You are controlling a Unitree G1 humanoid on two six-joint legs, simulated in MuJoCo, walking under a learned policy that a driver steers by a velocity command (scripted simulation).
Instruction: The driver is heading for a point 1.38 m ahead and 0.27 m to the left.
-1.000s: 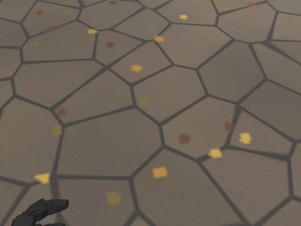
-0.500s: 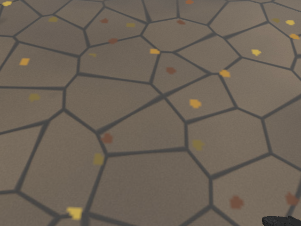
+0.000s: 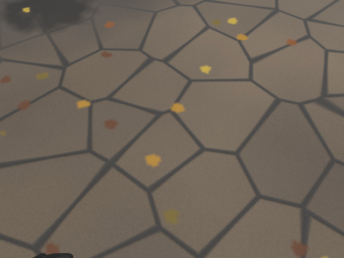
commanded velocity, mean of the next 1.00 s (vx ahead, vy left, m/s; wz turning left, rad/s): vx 0.43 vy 0.00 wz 0.17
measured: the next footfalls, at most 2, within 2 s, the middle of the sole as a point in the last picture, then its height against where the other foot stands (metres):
left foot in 0.48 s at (148, 249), level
right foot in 0.94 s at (187, 181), level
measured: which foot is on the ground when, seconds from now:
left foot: up 0.00-0.46, down 0.48-0.94, up 0.96-1.00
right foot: down 0.00-0.50, up 0.52-0.92, down 0.94-1.00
